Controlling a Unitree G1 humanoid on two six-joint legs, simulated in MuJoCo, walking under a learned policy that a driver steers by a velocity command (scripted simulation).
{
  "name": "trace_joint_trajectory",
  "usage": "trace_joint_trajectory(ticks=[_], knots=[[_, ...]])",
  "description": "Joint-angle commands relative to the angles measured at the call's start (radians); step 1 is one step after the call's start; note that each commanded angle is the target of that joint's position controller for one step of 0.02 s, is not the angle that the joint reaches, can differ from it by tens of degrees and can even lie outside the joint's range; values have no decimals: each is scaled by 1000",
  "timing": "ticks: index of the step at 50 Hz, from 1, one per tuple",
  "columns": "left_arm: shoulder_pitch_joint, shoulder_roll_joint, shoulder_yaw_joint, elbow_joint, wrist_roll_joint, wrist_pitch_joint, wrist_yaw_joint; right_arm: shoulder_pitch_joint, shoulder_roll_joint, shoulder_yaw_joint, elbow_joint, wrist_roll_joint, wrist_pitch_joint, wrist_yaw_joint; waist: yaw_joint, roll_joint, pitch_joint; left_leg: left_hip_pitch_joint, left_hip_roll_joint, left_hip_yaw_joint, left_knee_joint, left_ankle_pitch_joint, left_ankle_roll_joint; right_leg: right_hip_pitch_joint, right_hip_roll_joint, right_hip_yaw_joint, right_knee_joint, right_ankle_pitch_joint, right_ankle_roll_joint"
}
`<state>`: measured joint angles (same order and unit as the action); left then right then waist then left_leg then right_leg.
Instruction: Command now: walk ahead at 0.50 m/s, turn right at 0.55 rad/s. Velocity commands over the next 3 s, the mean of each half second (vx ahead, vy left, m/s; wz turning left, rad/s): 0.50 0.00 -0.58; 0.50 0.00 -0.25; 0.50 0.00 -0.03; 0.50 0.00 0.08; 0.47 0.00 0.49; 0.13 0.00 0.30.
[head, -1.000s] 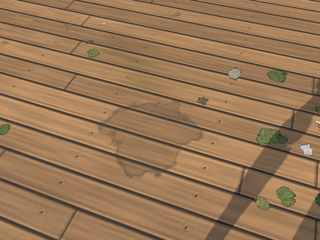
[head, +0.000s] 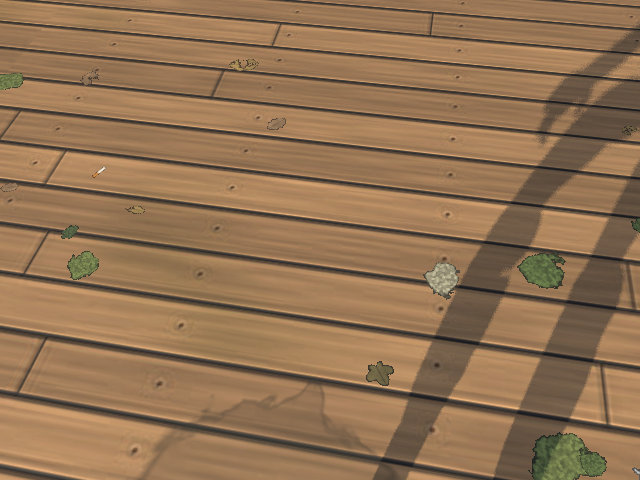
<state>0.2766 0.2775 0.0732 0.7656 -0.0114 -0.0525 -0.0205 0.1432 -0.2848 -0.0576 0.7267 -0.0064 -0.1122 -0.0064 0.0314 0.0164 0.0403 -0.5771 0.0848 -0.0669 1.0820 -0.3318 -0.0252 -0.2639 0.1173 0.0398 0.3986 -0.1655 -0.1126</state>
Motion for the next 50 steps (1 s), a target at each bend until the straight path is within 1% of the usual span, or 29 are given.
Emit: trace_joint_trajectory(ticks=[1,4,8,11,12,13,14,15,16,17,18,19,21,23,27,30,34,36,37,38,39,40,41,42,43,44,45,47,50], knots=[[-33,166,41,-86,-4,-17,22,-8,-72,-19,-71,-10,7,-7,-35,-47,-60,-31,5,20,-169,131,-39,13,-243,233,-174,314,-183],[7,171,45,-79,-13,-5,33,-116,-44,-5,-96,-6,2,1,14,-85,-55,50,-49,33,-416,356,-47,-25,-182,182,-147,233,-124],[75,162,44,-63,-19,10,36,-196,-76,-13,-125,14,-11,18,47,-108,-59,87,-88,6,-561,389,-34,56,-216,284,-78,115,-99],[65,159,45,-70,-13,17,40,-150,-113,-31,-119,18,-27,27,8,-142,-64,149,-91,-8,-613,282,9,125,-247,375,14,104,-75],[46,145,41,-79,-11,18,40,-76,-127,-41,-100,15,-32,24,-36,-146,-88,251,-94,8,-653,287,34,115,-222,371,73,139,-55],[34,103,26,-94,-5,13,36,34,-161,-56,-84,0,-38,17,-92,-122,-178,447,-22,-42,-636,283,80,58,-173,326,230,152,-21],[53,46,4,-117,16,9,36,192,-220,-70,-72,-9,-34,8,-140,20,-322,711,161,-237,-624,243,138,-87,-89,214,521,-88,22],[198,27,-5,-147,-25,-1,34,241,-278,-84,-30,-12,-20,18,-59,383,-389,935,352,-726,-734,-17,300,-438,-13,132,803,-459,70],[168,137,13,-110,-34,2,37,197,-166,-61,-60,7,-15,19,-92,215,-288,868,331,-715,-776,-222,271,-536,-95,159,909,-393,86],[53,179,26,-126,-23,8,35,158,-115,-46,-66,9,-7,12,-119,117,-170,748,284,-532,-782,-182,225,-555,-125,126,926,-294,93],[6,162,26,-137,-12,13,35,115,-105,-37,-69,-1,0,11,-100,48,-110,628,241,-412,-798,-45,204,-517,-157,102,906,-228,99],[-24,148,29,-152,-4,13,31,89,-88,-31,-59,-5,4,10,-82,48,-62,547,206,-326,-819,56,202,-501,-183,101,859,-187,101],[-6,108,25,-159,-19,22,20,76,-74,-27,-46,-6,-1,8,-52,97,-45,465,167,-200,-866,149,195,-439,-216,79,807,-156,102],[-27,80,18,-174,-17,31,17,81,-94,-34,-27,1,-8,8,-48,87,-32,449,173,-124,-901,226,215,-458,-229,64,758,-130,114],[-95,53,4,-192,-8,28,10,101,-135,-46,10,0,-3,7,-59,44,-30,477,172,1,-923,354,224,-469,-233,54,571,23,128],[-185,31,-10,-205,-6,11,-7,122,-152,-46,36,12,7,9,-90,38,-6,475,144,92,-926,378,202,-394,-206,2,368,145,114],[-280,46,-11,-243,-11,2,-24,189,-191,-55,84,37,26,13,-106,54,27,566,191,99,-900,420,191,-356,-179,-44,225,85,78],[-250,75,2,-244,-5,1,-26,186,-212,-59,99,46,38,10,-66,78,3,616,204,115,-815,635,173,-272,-143,-75,171,8,41],[-155,100,18,-219,1,1,-24,173,-218,-58,105,50,43,6,-1,81,-56,607,183,152,-698,796,151,-121,-108,-106,120,34,16],[-3,150,46,-169,3,4,-15,185,-194,-46,109,44,45,2,69,66,-147,528,141,196,-514,847,120,118,-80,-116,104,81,-11],[172,235,72,-139,6,13,3,186,-138,-21,81,10,40,0,133,-55,-283,289,93,220,-189,519,74,434,-262,119,147,154,-72],[160,311,73,-138,8,10,3,292,-30,16,56,3,18,12,34,-292,-406,-58,-87,125,132,-243,22,661,-495,629,11,-33,-238],[171,218,50,-142,4,3,-3,212,-135,-9,70,34,0,20,95,-170,-411,-155,-55,-16,239,-256,32,639,-493,675,-57,-116,-227],[119,185,36,-134,5,-5,-4,125,-158,-17,35,56,-8,24,85,-157,-255,-227,-15,3,244,-175,44,524,-455,514,-68,-50,-189],[58,159,27,-133,3,-9,-4,92,-144,-13,33,44,-11,17,51,-96,-178,-200,27,15,186,-83,47,388,-410,398,-81,45,-161],[5,130,19,-135,9,-12,-7,83,-141,-17,36,24,-7,13,16,-86,-126,-153,51,17,128,-26,41,270,-376,321,-108,127,-147],[-25,105,11,-139,17,-17,-8,110,-134,-18,45,22,4,15,-20,-96,-114,-88,69,6,100,15,38,195,-351,274,-142,169,-141],[-38,104,13,-128,13,-32,-7,140,-99,-13,57,22,27,15,-50,-94,-105,-43,74,9,49,53,22,128,-345,227,-201,199,-156],[-15,128,21,-94,11,-43,4,61,-79,-7,34,8,42,9,-46,-66,-48,-102,75,11,-88,171,-5,100,-335,151,-249,238,-156]])
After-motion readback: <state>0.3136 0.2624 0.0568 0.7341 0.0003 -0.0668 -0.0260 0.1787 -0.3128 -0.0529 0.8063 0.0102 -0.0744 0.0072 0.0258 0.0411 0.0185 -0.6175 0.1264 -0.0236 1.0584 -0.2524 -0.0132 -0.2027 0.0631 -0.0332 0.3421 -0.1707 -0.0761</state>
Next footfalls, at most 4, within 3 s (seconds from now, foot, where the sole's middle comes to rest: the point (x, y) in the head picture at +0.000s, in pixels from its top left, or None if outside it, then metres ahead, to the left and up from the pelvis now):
0.26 left None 0.34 0.14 -0.78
0.76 right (455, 453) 0.51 -0.21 -0.78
1.30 left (400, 297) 0.89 -0.12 -0.78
1.82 right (530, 246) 1.05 -0.46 -0.78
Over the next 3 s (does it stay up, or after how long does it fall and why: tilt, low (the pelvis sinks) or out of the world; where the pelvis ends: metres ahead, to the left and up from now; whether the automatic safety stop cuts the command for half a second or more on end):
stays up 1.44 -0.42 -0.01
